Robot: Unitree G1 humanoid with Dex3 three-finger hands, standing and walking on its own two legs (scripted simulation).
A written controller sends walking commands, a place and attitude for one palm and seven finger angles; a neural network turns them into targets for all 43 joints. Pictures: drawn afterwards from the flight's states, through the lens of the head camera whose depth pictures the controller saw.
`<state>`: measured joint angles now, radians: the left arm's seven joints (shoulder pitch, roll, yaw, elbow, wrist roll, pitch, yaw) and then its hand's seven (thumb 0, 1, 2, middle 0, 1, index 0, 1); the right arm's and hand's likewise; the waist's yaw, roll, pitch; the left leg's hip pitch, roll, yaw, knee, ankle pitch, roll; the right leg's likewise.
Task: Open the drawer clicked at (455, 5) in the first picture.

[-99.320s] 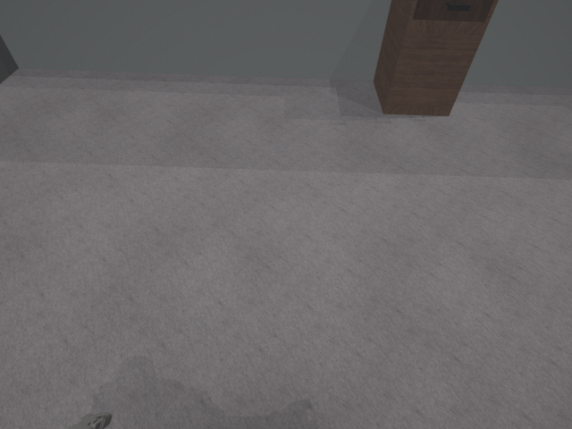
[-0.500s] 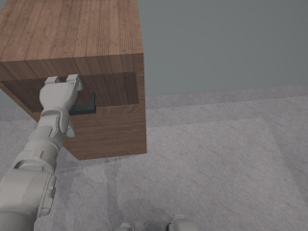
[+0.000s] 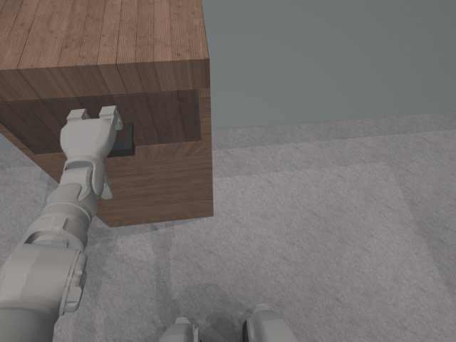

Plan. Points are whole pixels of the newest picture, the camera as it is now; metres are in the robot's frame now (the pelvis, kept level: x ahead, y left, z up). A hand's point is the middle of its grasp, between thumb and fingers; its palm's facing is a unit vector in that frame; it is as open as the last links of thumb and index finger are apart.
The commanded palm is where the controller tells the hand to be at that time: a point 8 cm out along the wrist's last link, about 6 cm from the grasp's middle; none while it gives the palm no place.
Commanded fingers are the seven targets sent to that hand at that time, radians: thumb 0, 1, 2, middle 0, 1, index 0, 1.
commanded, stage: lower the fingers behind the handle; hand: left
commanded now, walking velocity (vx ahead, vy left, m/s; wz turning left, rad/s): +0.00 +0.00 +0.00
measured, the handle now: (108, 139) +0.52 +0.22 -0.04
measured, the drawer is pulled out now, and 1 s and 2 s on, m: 0.00 0.00 0.00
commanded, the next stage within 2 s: lift the fingers back up to retry in 1.02 s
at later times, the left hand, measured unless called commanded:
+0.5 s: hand (103, 155) +0.48 +0.22 -0.03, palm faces -0.04 +0.01 -1.00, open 13.8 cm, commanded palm +0.46 +0.23 +0.00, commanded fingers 0.00 -0.50 0.30 -0.30 -1.20 -0.30 -1.20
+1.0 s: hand (103, 156) +0.48 +0.22 -0.03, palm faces -0.02 +0.00 -1.00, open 13.8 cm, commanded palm +0.46 +0.24 -0.01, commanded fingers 0.00 -0.50 0.30 -0.30 -1.20 -0.30 -1.20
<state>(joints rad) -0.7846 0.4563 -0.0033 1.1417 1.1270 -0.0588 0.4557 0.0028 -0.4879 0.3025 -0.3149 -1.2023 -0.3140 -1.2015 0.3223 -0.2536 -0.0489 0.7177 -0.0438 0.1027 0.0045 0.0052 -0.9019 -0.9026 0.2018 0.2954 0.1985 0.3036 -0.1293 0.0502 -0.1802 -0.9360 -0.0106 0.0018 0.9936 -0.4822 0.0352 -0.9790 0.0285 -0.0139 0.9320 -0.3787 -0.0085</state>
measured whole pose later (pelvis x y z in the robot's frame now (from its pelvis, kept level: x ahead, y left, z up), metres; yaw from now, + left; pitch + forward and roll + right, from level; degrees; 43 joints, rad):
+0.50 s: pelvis -0.01 +0.00 -0.02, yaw +0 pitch +27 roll -1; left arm -0.85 0.49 -0.02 1.18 1.13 -0.03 0.47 0.00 -0.49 0.30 -0.30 -1.29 -0.31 -1.20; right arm 0.31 -0.26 -0.03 0.71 -0.04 0.09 0.00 0.01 -0.90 -0.90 0.20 0.30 0.20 0.30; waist -0.14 0.05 -0.19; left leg -1.06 -0.01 0.00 1.10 -0.51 0.03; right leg -1.10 0.03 -0.02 1.04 -0.40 -0.01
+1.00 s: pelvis -0.04 +0.00 -0.04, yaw +0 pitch +28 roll -1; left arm -0.93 0.56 -0.01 1.17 1.11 -0.05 0.42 0.00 -0.49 0.30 -0.26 -1.33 -0.31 -1.20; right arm 0.32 -0.27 0.01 0.68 -0.01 0.06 -0.03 0.01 -0.90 -0.90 0.20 0.30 0.20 0.30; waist -0.17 0.05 -0.18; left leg -1.19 -0.01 0.00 1.20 -0.50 0.03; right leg -1.23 0.03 -0.02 1.13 -0.39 -0.01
